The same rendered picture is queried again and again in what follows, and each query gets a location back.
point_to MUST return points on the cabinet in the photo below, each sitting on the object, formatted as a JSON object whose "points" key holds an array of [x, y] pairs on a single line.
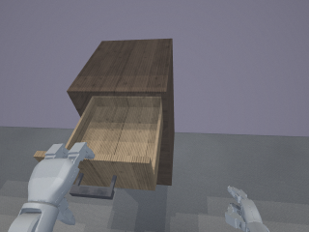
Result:
{"points": [[133, 68]]}

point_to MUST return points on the right robot forearm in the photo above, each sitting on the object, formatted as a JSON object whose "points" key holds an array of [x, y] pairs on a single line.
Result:
{"points": [[255, 226]]}

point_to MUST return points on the left robot forearm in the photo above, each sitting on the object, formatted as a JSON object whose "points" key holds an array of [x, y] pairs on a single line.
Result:
{"points": [[35, 216]]}

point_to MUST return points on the left robot hand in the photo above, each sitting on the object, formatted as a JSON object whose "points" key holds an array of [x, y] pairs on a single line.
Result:
{"points": [[53, 177]]}

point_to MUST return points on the drawer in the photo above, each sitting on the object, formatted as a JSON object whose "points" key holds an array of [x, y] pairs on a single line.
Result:
{"points": [[125, 133]]}

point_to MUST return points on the handle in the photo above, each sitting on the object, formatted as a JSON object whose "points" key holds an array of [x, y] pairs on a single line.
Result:
{"points": [[93, 192]]}

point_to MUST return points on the right robot hand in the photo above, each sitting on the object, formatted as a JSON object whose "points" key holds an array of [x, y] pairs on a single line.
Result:
{"points": [[239, 216]]}

